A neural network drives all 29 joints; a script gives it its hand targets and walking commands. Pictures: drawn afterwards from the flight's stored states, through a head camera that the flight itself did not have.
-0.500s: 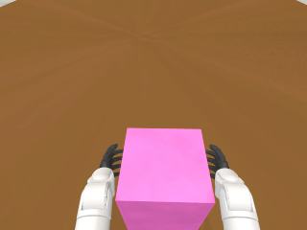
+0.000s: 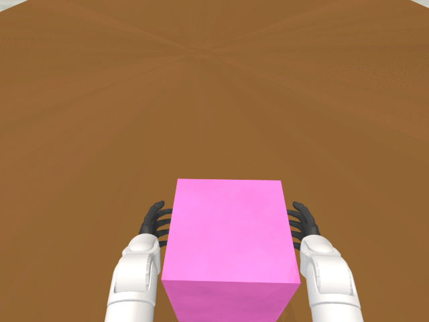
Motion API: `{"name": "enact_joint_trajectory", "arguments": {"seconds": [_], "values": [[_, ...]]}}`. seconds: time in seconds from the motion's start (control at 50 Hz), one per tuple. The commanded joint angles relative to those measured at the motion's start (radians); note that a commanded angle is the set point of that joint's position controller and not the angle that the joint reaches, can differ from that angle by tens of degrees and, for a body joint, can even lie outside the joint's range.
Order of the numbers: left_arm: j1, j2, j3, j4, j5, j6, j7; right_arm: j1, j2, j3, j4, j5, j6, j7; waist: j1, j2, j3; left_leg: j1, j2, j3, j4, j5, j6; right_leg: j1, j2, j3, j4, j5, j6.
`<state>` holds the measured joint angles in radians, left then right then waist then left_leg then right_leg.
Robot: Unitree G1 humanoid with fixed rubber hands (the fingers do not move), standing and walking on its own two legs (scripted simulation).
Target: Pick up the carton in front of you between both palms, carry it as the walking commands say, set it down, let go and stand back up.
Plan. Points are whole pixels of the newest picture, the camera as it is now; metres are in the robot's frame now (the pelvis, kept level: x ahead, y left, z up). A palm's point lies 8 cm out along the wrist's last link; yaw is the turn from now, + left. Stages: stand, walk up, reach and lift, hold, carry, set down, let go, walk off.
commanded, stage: hold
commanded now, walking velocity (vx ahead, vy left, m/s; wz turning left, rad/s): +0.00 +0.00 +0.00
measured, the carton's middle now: (227, 253) +0.30 +0.00 -0.04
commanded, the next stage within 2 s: set down in 0.88 s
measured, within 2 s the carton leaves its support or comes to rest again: neither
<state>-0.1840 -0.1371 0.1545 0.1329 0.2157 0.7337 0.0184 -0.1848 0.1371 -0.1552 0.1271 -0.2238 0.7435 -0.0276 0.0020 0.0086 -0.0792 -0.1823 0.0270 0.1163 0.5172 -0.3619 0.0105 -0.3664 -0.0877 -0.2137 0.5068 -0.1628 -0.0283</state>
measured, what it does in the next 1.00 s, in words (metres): stands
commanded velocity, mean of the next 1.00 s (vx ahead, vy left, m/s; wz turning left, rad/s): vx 0.00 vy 0.00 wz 0.00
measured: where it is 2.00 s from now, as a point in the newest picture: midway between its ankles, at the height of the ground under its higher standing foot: outside the picture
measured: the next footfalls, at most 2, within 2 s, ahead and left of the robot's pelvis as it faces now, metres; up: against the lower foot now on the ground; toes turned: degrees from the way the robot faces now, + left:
none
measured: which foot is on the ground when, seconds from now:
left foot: down 0.00-1.00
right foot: down 0.00-1.00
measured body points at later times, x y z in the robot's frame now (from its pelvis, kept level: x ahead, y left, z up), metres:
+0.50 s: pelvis -0.04 -0.01 +0.01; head -0.06 -0.03 +0.45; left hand +0.25 +0.16 +0.04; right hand +0.26 -0.15 +0.03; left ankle -0.05 +0.11 -0.73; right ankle +0.06 -0.12 -0.73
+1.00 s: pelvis -0.02 -0.04 +0.01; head -0.05 -0.07 +0.46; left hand +0.27 +0.14 +0.04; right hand +0.30 -0.16 +0.04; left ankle -0.05 +0.11 -0.73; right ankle +0.06 -0.12 -0.73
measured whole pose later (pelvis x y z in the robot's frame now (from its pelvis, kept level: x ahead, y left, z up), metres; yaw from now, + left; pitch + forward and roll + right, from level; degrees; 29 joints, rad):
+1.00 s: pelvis -0.02 -0.04 +0.01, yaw +6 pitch -8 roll +0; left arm -0.29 -0.16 0.26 0.31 0.27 0.66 -0.03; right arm -0.28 0.16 -0.22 0.23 -0.29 0.73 -0.02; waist -0.01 0.06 0.05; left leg -0.01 0.02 -0.08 0.42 -0.28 0.00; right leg -0.14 0.01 -0.09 0.39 -0.12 -0.05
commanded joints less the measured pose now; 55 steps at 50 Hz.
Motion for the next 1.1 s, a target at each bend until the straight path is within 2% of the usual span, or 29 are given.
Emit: {"name": "enact_joint_trajectory", "arguments": {"seconds": [0.0, 0.02, 0.04, 0.06, 0.08, 0.1, 0.12, 0.16, 0.26, 0.36, 0.44, 0.5, 0.68, 0.9, 0.98, 1.08], "values": [[-0.333, -0.897, -0.524, -0.052, -0.219, -0.044, -0.215, -0.317, 0.861, 0.552, -0.093, 0.247, -0.037, 0.213, -0.02, 0.085, -0.106, -0.114, -0.078, -0.242, -0.176, 0.515, 0.022, 0.529, 0.164, 0.272, -0.052, 0.416, -0.02], [-0.365, -0.868, -0.519, -0.082, -0.206, -0.069, -0.204, -0.345, 0.843, 0.556, -0.123, 0.234, -0.054, 0.204, 0.003, 0.06, -0.153, -0.149, -0.071, -0.254, -0.159, 0.57, 0.016, 0.612, 0.147, 0.308, -0.057, 0.497, -0.025], [-0.326, -0.832, -0.489, -0.069, -0.174, -0.072, -0.196, -0.346, 0.824, 0.544, -0.141, 0.228, -0.059, 0.204, 0.007, 0.052, -0.153, -0.085, -0.079, -0.247, -0.18, 0.49, 0.023, 0.594, 0.143, 0.304, -0.066, 0.487, -0.007], [-0.332, -0.825, -0.478, -0.069, -0.171, -0.08, -0.191, -0.351, 0.823, 0.555, -0.143, 0.224, -0.061, 0.201, 0.014, 0.02, -0.152, -0.084, -0.077, -0.245, -0.179, 0.52, 0.018, 0.6, 0.149, 0.299, -0.065, 0.509, 0.004], [-0.323, -0.819, -0.475, -0.063, -0.175, -0.084, -0.188, -0.341, 0.809, 0.55, -0.142, 0.223, -0.063, 0.196, 0.01, 0.017, -0.173, -0.077, -0.083, -0.241, -0.18, 0.54, 0.012, 0.628, 0.15, 0.304, -0.068, 0.548, 0.014], [-0.313, -0.801, -0.469, -0.05, -0.166, -0.089, -0.182, -0.362, 0.794, 0.56, -0.155, 0.228, -0.067, 0.198, 0.022, 0.026, -0.183, -0.053, -0.093, -0.228, -0.211, 0.417, 0.018, 0.623, 0.155, 0.297, -0.079, 0.461, 0.022], [-0.343, -0.803, -0.48, -0.055, -0.176, -0.094, -0.185, -0.367, 0.807, 0.57, -0.152, 0.227, -0.067, 0.195, 0.013, 0.005, -0.154, -0.067, -0.084, -0.234, -0.216, 0.392, 0.024, 0.596, 0.166, 0.286, -0.086, 0.383, 0.022], [-0.372, -0.817, -0.499, -0.061, -0.195, -0.1, -0.19, -0.365, 0.81, 0.569, -0.145, 0.22, -0.074, 0.189, 0.004, -0.007, -0.164, -0.035, -0.086, -0.238, -0.203, 0.424, 0.018, 0.576, 0.17, 0.291, -0.093, 0.361, 0.021], [-0.422, -0.805, -0.508, -0.045, -0.207, -0.104, -0.2, -0.363, 0.806, 0.538, -0.113, 0.194, -0.078, 0.179, -0.018, 0.018, -0.093, -0.125, -0.072, -0.245, -0.237, 0.239, 0.027, 0.598, 0.172, 0.282, -0.094, 0.208, 0.008], [-0.444, -0.818, -0.478, 0.002, -0.187, -0.112, -0.202, -0.4, 0.817, 0.53, -0.086, 0.191, -0.072, 0.192, -0.009, 0.034, -0.028, -0.248, -0.053, -0.252, -0.271, 0.066, 0.052, 0.654, 0.17, 0.273, -0.078, 0.117, 0.017], [-0.454, -0.85, -0.465, 0.028, -0.177, -0.119, -0.202, -0.44, 0.841, 0.545, -0.078, 0.203, -0.069, 0.212, 0.006, 0.043, -0.026, -0.258, -0.051, -0.249, -0.274, -0.001, 0.067, 0.663, 0.165, 0.274, -0.075, 0.058, 0.026], [-0.487, -0.877, -0.469, 0.038, -0.184, -0.122, -0.212, -0.465, 0.873, 0.556, -0.06, 0.209, -0.066, 0.222, 0.005, 0.018, -0.032, -0.273, -0.054, -0.248, -0.26, -0.011, 0.069, 0.668, 0.162, 0.281, -0.08, 0.03, 0.028], [-0.527, -0.911, -0.447, 0.079, -0.184, -0.11, -0.244, -0.492, 0.926, 0.539, -0.002, 0.211, -0.05, 0.239, -0.003, -0.007, -0.061, -0.24, -0.072, -0.242, -0.225, 0.018, 0.069, 0.663, 0.134, 0.318, -0.116, -0.018, 0.032], [-0.539, -0.919, -0.398, 0.113, -0.17, -0.096, -0.261, -0.518, 0.951, 0.503, 0.042, 0.207, -0.039, 0.25, 0.0, -0.029, -0.102, -0.173, -0.092, -0.237, -0.216, 0.103, 0.055, 0.654, 0.105, 0.342, -0.153, 0.074, 0.04], [-0.594, -0.907, -0.348, 0.169, -0.138, -0.114, -0.267, -0.567, 0.941, 0.431, 0.111, 0.176, -0.059, 0.253, -0.006, -0.022, -0.079, -0.19, -0.092, -0.231, -0.209, 0.073, 0.055, 0.63, 0.107, 0.336, -0.144, 0.032, 0.036], [-0.741, -0.9, -0.198, 0.344, -0.044, -0.191, -0.275, -0.711, 0.898, 0.247, 0.299, 0.082, -0.137, 0.26, -0.035, -0.002, -0.033, -0.281, -0.093, -0.221, -0.154, -0.008, 0.058, 0.557, 0.119, 0.323, -0.096, -0.094, 0.023]]}}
